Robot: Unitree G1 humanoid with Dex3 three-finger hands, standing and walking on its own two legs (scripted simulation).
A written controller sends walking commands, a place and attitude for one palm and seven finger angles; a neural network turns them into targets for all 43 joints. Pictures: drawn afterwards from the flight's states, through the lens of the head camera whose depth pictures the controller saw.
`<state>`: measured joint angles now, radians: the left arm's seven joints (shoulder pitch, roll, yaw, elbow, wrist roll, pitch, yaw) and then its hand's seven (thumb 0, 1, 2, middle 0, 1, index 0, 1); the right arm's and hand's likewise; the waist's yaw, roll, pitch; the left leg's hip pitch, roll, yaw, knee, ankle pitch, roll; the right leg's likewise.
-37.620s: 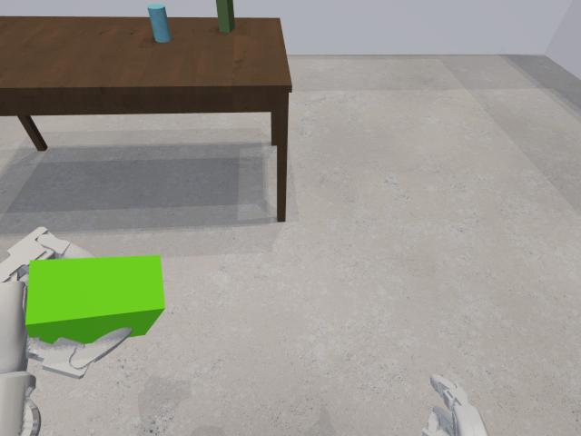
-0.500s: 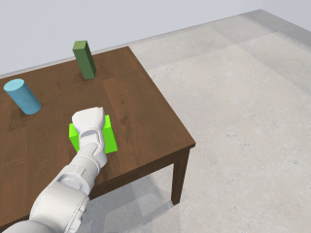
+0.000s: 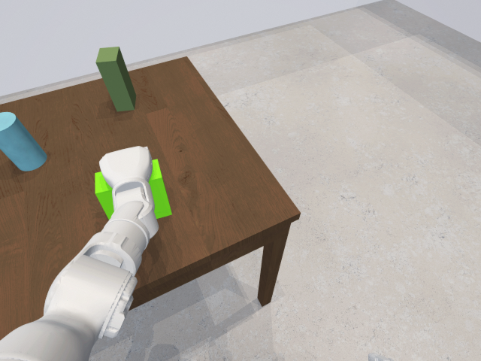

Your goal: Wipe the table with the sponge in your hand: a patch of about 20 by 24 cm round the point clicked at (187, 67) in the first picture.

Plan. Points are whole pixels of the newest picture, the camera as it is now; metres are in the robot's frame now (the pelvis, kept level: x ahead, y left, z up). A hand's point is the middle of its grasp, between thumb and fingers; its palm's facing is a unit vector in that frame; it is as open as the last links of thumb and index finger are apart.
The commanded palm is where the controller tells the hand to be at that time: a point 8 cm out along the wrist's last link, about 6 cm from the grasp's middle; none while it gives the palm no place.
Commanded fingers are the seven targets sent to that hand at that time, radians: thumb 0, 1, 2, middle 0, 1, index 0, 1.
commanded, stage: wipe forward along the third lane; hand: left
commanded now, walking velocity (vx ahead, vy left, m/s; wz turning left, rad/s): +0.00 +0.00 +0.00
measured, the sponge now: (138, 200) +0.42 +0.21 -0.02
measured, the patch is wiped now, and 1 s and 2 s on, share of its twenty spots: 0.75 1.00 1.00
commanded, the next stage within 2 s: wipe back along the third lane in 0.48 s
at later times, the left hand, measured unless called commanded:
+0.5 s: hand (127, 164) +0.49 +0.23 +0.02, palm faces -0.11 +0.00 -0.99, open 10.0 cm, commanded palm +0.48 +0.22 +0.05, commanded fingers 0.00 0.10 1.30 -1.20 -1.60 -1.20 -1.60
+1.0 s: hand (125, 165) +0.49 +0.23 +0.02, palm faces -0.06 +0.00 -1.00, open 10.0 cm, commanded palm +0.44 +0.21 +0.05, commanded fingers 0.00 0.10 1.30 -1.20 -1.60 -1.20 -1.60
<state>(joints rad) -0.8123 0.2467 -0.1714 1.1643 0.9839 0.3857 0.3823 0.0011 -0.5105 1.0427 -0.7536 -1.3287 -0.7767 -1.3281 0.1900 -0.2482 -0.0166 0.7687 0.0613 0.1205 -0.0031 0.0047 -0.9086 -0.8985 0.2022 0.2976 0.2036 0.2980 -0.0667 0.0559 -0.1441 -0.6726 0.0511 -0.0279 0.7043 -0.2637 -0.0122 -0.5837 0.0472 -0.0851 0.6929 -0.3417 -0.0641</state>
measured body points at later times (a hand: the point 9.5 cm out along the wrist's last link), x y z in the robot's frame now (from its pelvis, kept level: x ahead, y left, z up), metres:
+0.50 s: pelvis +0.01 +0.03 -0.01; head +0.09 +0.03 +0.44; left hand +0.49 +0.23 +0.07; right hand +0.02 -0.24 -0.14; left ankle +0.04 +0.14 -0.71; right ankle +0.00 -0.08 -0.71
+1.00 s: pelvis +0.02 +0.05 +0.00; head +0.09 +0.05 +0.44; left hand +0.48 +0.23 +0.08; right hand +0.08 -0.21 -0.14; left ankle +0.04 +0.14 -0.71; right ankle -0.01 -0.08 -0.71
